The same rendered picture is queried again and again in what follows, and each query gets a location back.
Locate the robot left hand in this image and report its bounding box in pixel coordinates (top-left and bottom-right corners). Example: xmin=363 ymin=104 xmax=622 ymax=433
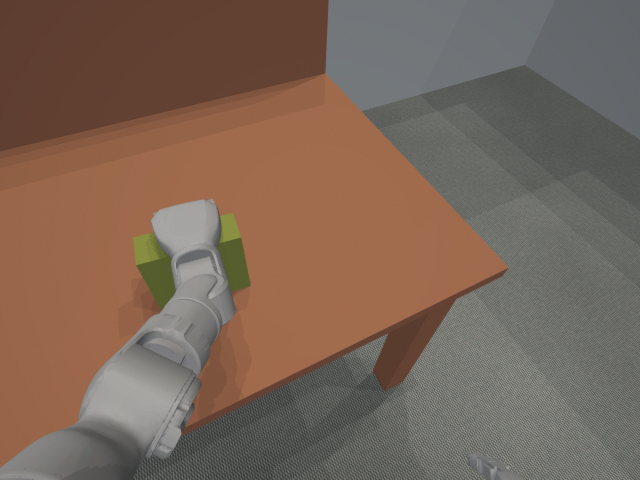
xmin=151 ymin=199 xmax=221 ymax=258

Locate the robot right hand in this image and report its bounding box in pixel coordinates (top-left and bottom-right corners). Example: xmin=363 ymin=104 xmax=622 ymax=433
xmin=467 ymin=453 xmax=525 ymax=480

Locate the table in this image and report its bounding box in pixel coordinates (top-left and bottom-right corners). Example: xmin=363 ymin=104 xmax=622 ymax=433
xmin=0 ymin=0 xmax=509 ymax=468

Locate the robot left upper arm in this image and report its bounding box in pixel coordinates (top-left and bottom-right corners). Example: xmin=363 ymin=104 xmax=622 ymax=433
xmin=0 ymin=343 xmax=202 ymax=480

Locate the left robot forearm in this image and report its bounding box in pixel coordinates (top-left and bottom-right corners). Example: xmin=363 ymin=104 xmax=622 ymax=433
xmin=78 ymin=244 xmax=236 ymax=421

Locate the sponge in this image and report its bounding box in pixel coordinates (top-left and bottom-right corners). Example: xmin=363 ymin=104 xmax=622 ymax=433
xmin=133 ymin=213 xmax=251 ymax=311

